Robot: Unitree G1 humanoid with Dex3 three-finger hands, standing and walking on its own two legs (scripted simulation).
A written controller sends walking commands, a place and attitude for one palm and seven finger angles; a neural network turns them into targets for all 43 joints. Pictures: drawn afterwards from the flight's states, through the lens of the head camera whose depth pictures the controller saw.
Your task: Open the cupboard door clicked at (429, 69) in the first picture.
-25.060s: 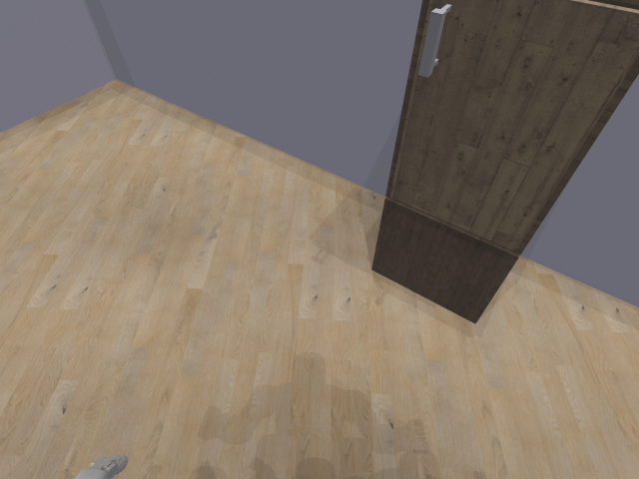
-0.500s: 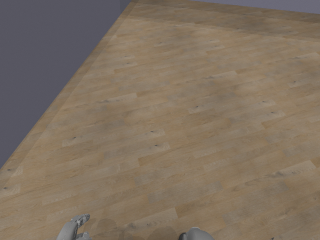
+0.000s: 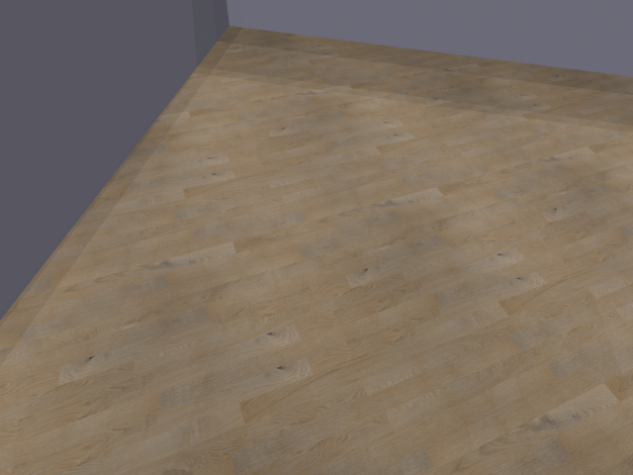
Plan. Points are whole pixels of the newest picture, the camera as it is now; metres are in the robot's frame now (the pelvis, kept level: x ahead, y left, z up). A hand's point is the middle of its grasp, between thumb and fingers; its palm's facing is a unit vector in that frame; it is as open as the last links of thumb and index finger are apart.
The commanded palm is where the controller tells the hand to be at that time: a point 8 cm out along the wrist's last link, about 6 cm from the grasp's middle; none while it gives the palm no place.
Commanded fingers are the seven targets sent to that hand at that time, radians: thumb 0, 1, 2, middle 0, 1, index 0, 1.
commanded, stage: walk to a spot facing it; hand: left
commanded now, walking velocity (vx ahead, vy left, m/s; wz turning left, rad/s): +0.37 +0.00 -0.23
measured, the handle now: out of the picture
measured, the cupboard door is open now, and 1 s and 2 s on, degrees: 47 47 47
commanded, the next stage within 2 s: turn to face it in 0.20 s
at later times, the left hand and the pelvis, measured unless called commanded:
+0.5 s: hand (240, 404) +0.25 +0.13 -0.16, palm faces +0.06 -0.98 -0.17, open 7.2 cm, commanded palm none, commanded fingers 0.00 0.90 0.90 -0.20 -0.30 -0.20 -0.30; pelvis +0.22 -0.05 +0.01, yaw +2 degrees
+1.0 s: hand (232, 326) +0.37 +0.16 -0.15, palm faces +0.31 -0.91 -0.28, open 7.3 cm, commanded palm none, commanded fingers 0.00 0.90 0.90 -0.20 -0.30 -0.20 -0.30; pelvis +0.32 -0.07 +0.00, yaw +18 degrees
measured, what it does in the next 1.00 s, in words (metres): walks ahead, turning left: right foot, then left foot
